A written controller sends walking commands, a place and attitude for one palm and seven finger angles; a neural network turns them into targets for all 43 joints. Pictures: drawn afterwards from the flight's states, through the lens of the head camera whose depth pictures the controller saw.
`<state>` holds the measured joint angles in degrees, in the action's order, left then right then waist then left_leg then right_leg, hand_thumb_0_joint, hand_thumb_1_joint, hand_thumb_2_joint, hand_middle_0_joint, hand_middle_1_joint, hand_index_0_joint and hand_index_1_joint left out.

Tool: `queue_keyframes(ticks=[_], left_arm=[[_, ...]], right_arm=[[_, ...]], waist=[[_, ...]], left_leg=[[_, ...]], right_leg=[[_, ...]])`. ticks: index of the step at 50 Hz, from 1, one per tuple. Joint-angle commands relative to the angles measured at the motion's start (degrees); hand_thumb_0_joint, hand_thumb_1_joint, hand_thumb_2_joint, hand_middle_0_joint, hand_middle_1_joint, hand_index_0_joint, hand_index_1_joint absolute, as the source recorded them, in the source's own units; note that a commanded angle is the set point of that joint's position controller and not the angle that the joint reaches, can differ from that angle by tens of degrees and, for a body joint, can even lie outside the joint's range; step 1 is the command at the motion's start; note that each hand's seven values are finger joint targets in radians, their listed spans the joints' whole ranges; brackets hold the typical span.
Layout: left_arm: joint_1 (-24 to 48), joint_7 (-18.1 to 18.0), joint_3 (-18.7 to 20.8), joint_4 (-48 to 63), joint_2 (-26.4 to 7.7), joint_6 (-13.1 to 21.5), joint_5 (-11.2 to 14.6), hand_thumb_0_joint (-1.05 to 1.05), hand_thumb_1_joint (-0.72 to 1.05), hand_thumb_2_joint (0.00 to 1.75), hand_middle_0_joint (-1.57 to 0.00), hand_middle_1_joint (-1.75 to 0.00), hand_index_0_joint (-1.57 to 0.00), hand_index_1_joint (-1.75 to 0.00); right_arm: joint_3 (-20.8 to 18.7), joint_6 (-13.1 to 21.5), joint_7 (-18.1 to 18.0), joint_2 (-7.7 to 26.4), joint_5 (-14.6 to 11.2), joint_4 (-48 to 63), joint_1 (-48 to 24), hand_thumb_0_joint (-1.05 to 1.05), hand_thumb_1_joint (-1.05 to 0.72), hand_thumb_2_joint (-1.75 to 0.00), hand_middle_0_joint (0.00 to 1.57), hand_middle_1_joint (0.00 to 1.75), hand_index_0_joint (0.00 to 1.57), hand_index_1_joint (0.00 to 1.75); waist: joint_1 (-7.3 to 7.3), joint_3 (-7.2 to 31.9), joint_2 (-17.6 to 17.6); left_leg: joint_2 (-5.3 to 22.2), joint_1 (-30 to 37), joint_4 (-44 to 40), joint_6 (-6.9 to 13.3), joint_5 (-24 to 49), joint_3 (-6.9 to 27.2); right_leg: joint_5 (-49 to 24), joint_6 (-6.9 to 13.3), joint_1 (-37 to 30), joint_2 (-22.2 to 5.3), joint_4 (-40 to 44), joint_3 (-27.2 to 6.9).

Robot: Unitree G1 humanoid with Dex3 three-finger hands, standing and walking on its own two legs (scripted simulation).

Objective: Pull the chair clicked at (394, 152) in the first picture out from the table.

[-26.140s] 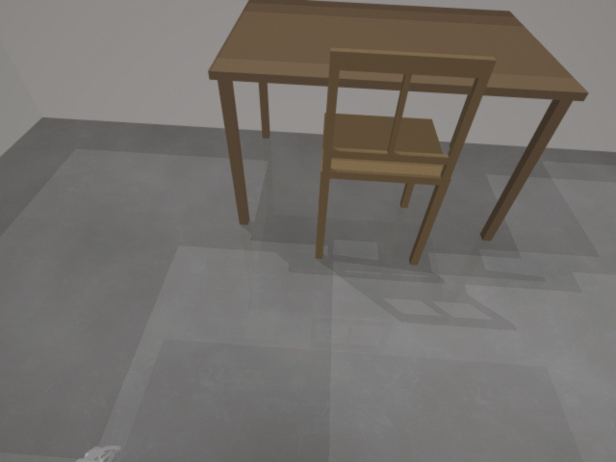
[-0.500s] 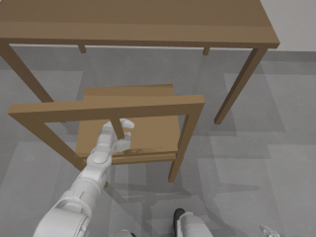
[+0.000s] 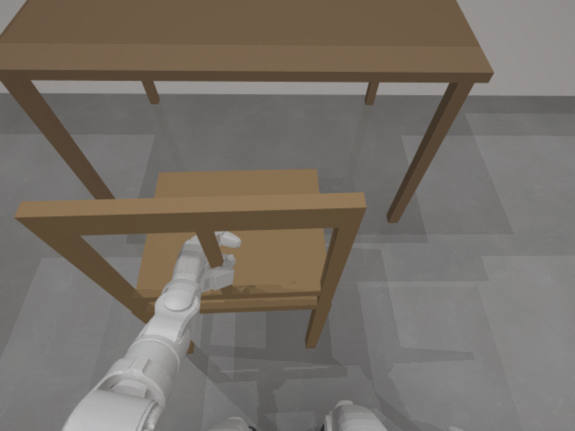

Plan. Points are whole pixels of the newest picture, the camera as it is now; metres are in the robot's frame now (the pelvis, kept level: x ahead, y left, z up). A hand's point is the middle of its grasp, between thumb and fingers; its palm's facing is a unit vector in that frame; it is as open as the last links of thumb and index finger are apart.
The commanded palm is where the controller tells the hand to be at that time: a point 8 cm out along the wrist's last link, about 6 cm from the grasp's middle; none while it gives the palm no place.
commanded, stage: step backward, pulling the chair out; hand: left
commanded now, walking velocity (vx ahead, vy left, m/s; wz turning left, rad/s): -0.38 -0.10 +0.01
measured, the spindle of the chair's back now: (217, 263) +0.37 +0.13 -0.08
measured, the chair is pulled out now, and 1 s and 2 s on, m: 0.33 0.53 0.64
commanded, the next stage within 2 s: stop walking, hand still on the chair in 0.90 s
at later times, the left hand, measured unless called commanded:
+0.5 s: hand (216, 323) +0.27 +0.11 -0.06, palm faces -0.08 -0.98 -0.16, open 5.0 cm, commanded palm +0.26 +0.16 -0.06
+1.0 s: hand (218, 416) +0.15 +0.10 -0.06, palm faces -0.07 -0.99 -0.16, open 5.1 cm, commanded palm +0.13 +0.15 -0.04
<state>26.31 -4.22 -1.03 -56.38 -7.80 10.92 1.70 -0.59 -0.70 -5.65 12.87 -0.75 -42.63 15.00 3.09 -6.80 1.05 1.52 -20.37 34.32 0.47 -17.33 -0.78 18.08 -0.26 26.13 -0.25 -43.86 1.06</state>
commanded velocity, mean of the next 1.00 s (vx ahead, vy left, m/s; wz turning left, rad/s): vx -0.33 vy -0.01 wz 0.07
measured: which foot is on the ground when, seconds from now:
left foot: down 0.00-0.66, up 0.68-0.94, down 0.96-1.00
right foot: up 0.00-0.02, down 0.04-0.36, up 0.38-0.60, down 0.62-1.00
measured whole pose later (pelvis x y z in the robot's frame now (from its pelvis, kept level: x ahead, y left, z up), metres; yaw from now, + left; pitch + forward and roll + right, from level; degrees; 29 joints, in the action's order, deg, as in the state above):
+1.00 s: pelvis -0.22 -0.01 +0.00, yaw +2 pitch +3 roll +1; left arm 30.3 -5.0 -1.2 -56.7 -8.2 6.8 1.7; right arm -1.3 -1.3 -7.6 18.3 -2.2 -43.2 9.9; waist 4.1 -8.5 -1.8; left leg -0.4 -11.8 27.2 -0.6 -19.2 -1.2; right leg 8.9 -2.1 23.1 -6.0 -30.7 3.1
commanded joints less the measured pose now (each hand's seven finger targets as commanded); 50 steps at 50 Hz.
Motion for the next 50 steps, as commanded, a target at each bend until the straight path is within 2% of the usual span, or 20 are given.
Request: queue_keyframes(ticks=[1,3,5,7,11,14,17,19,23,29,31,32,33,34,36,38,42,44,47,50], left_arm=[[23.3,-0.8,0.1,8.3,-5.8,5.5,-2.3,0.0,0.9,0.9,-0.5,-1.45,-0.5,-1.45],[23.1,-0.4,0.2,5.9,-7.3,6.5,-3.2,0.0,0.9,0.9,-0.5,-1.45,-0.5,-1.45],[22.3,-0.7,2.9,6.5,-11.7,6.8,-2.6,0.0,0.9,0.9,-0.5,-1.45,-0.5,-1.45],[19.8,-0.7,4.7,6.4,-13.1,6.1,-2.3,0.0,0.9,0.9,-0.5,-1.45,-0.5,-1.45],[14.8,-0.5,4.0,10.2,-12.3,5.0,-1.8,0.0,0.9,0.9,-0.5,-1.45,-0.5,-1.45],[12.2,-0.5,2.5,14.1,-10.6,4.5,-1.0,0.0,0.9,0.9,-0.5,-1.45,-0.5,-1.45],[14.3,0.2,0.6,19.6,-7.1,4.9,-1.3,0.0,0.9,0.9,-0.5,-1.45,-0.5,-1.45],[14.8,0.0,0.6,20.6,-6.7,4.4,-2.0,0.0,0.9,0.9,-0.5,-1.45,-0.5,-1.45],[16.4,-0.9,1.9,17.9,-8.2,4.5,-1.6,0.0,0.9,0.9,-0.5,-1.45,-0.5,-1.45],[15.8,-0.4,3.9,11.6,-11.0,5.6,-2.0,0.0,0.9,0.9,-0.5,-1.45,-0.5,-1.45],[14.2,0.0,5.0,11.0,-12.9,6.2,-2.1,0.0,0.9,0.9,-0.5,-1.45,-0.5,-1.45],[13.8,0.1,5.6,11.1,-14.9,6.7,-2.3,0.0,0.9,0.9,-0.5,-1.45,-0.5,-1.45],[13.1,-0.1,7.5,10.0,-18.5,6.4,-2.5,0.0,0.9,0.9,-0.5,-1.45,-0.5,-1.45],[13.0,-0.6,9.9,8.5,-20.2,5.2,-1.9,0.0,0.9,0.9,-0.5,-1.45,-0.5,-1.45],[14.3,-0.4,7.9,9.2,-15.7,4.4,-2.0,0.0,0.9,0.9,-0.5,-1.45,-0.5,-1.45],[15.0,-0.8,6.9,9.6,-15.1,3.4,-2.0,0.0,0.9,0.9,-0.5,-1.45,-0.5,-1.45],[13.6,-1.4,5.8,6.5,-13.0,0.9,-1.0,0.0,0.9,0.9,-0.5,-1.45,-0.5,-1.45],[13.4,-1.3,4.3,6.0,-11.7,-0.7,-0.5,0.0,0.9,0.9,-0.5,-1.45,-0.5,-1.45],[16.2,-0.7,0.9,8.7,-9.0,-1.4,0.2,0.0,0.9,0.9,-0.5,-1.45,-0.5,-1.45],[18.6,0.0,-1.0,11.9,-5.2,-1.1,0.3,0.0,0.9,0.9,-0.5,-1.45,-0.5,-1.45]], right_arm=[[-3.5,3.3,0.5,9.1,0.2,2.1,2.5,0.0,-0.9,-0.9,0.2,0.3,0.2,0.3],[-3.1,3.3,0.0,9.1,0.5,1.5,1.8,0.0,-0.9,-0.9,0.2,0.3,0.2,0.3],[-3.2,2.6,-0.9,9.1,-0.1,1.8,1.9,0.0,-0.9,-0.9,0.2,0.3,0.2,0.3],[-3.1,2.2,-1.4,8.5,-0.6,3.4,-1.3,0.0,-0.9,-0.9,0.2,0.3,0.2,0.3],[-2.0,1.7,-1.5,8.3,-0.5,5.8,-3.7,0.0,-0.9,-0.9,0.2,0.3,0.2,0.3],[-2.4,1.0,-1.8,9.8,-0.1,7.3,-2.9,0.0,-0.9,-0.9,0.2,0.3,0.2,0.3],[-2.6,0.2,-0.3,8.7,1.0,8.8,-3.9,0.0,-0.9,-0.9,0.2,0.3,0.2,0.3],[-2.8,0.5,1.2,7.9,2.2,8.1,-4.0,0.0,-0.9,-0.9,0.2,0.3,0.2,0.3],[-3.3,2.2,1.6,8.3,1.4,6.2,-0.9,0.0,-0.9,-0.9,0.2,0.3,0.2,0.3],[-3.4,3.2,1.0,8.8,1.3,4.2,-1.9,0.0,-0.9,-0.9,0.2,0.3,0.2,0.3],[-3.5,3.1,0.7,8.6,0.8,4.0,-2.4,0.0,-0.9,-0.9,0.2,0.3,0.2,0.3],[-3.3,3.0,0.5,7.5,0.4,4.4,-2.6,0.0,-0.9,-0.9,0.2,0.3,0.2,0.3],[-3.2,2.8,0.0,6.8,-0.3,5.4,-3.8,0.0,-0.9,-0.9,0.2,0.3,0.2,0.3],[-3.7,3.1,-0.1,7.6,-1.0,5.8,-6.8,0.0,-0.9,-0.9,0.2,0.3,0.2,0.3],[-2.2,3.9,-0.1,7.1,-0.1,4.6,-9.2,0.0,-0.9,-0.9,0.2,0.3,0.2,0.3],[-0.7,3.5,0.1,6.6,0.0,3.7,-8.7,0.0,-0.9,-0.9,0.2,0.3,0.2,0.3],[-1.0,2.9,-0.8,8.1,-1.1,4.5,-5.0,0.0,-0.9,-0.9,0.2,0.3,0.2,0.3],[-0.9,2.5,-1.5,9.0,-1.2,4.5,-2.9,0.0,-0.9,-0.9,0.2,0.3,0.2,0.3],[-1.3,1.5,-2.5,9.7,-1.3,4.3,-1.1,0.0,-0.9,-0.9,0.2,0.3,0.2,0.3],[-2.3,0.2,-1.4,11.2,-0.7,6.7,-1.0,0.0,-0.9,-0.9,0.2,0.3,0.2,0.3]], waist=[[-0.1,25.0,4.4],[0.06,24.0,4.1],[0.56,27.8,-1.6],[-0.91,29.8,-6.7],[-1.27,27.0,-5.6],[-0.22,26.5,-5.1],[-0.11,27.9,10.6],[-0.46,26.1,16.8],[0.17,25.4,10.9],[-0.62,22.6,12.8],[-1.28,23.5,8.2],[-0.85,23.9,-0.9],[-0.99,23.5,-11.2],[-2.77,21.5,-17.4],[-2.85,22.7,-9.9],[-2.12,23.6,-3.1],[-2.53,23.8,-11.3],[-2.32,23.9,-11.4],[-0.82,25.8,-7.2],[-1.05,25.3,8.6]], left_leg=[[14.0,21.4,3.0,2.4,52.0,8.8],[10.8,12.5,3.5,-0.5,42.4,5.2],[6.1,2.9,3.2,-2.8,22.3,1.3],[2.7,-3.8,6.7,-2.9,1.1,2.3],[2.7,-1.8,2.4,-2.3,-0.3,4.8],[6.9,6.8,-8.1,0.1,26.8,6.4],[14.8,14.4,-9.6,5.1,46.8,13.2],[18.5,18.3,-11.9,7.5,46.1,16.4],[18.6,27.2,-6.4,7.9,55.5,13.2],[16.1,17.6,-6.1,6.0,35.2,12.1],[11.6,12.2,-2.2,3.3,25.7,8.2],[6.5,7.3,2.5,0.6,16.1,2.4],[0.6,-0.8,11.2,-2.7,-6.0,-2.0],[-2.6,-4.0,23.3,-2.7,-12.9,3.1],[-1.2,-7.6,29.4,-3.1,-10.5,8.2],[-0.9,-7.6,23.7,-3.6,-8.9,6.5],[-1.0,-4.2,10.9,-3.4,-9.4,4.1],[-0.1,-1.0,0.8,-3.1,-6.2,2.5],[3.3,9.7,-16.3,-2.2,14.5,0.1],[13.0,19.7,-9.4,3.2,44.8,7.2]], right_leg=[[-19.2,1.4,-10.5,-3.1,17.8,-1.5],[-41.3,2.7,-18.6,-7.3,17.9,-3.7],[-61.1,4.0,-29.9,-12.0,13.9,-8.7],[-68.4,4.1,-34.4,-16.2,13.8,-10.6],[-50.9,5.3,-27.4,-16.8,15.1,-8.7],[-38.1,0.8,-22.1,-8.3,12.4,-2.5],[-10.3,-0.4,-12.6,-1.7,2.6,-1.2],[12.6,0.4,-3.3,0.0,-5.4,-1.7],[7.9,0.2,-1.1,0.1,1.1,-1.8],[0.8,0.2,-10.9,-0.1,15.3,-1.9],[-13.3,0.2,-17.5,-2.1,23.5,-2.3],[-27.0,0.8,-20.7,-7.6,25.4,-6.1],[-32.9,4.8,-20.3,-16.7,24.9,-12.9],[-34.0,6.9,-15.2,-21.2,25.5,-16.0],[-39.9,8.6,-19.5,-21.3,20.7,-13.0],[-46.1,8.8,-24.9,-19.6,16.9,-8.6],[-48.4,7.8,-29.0,-19.4,17.5,-8.9],[-49.4,6.9,-30.3,-18.3,16.9,-8.2],[-41.2,2.6,-27.3,-13.9,11.8,-4.6],[-20.6,-0.7,-13.6,-4.5,6.1,0.1]])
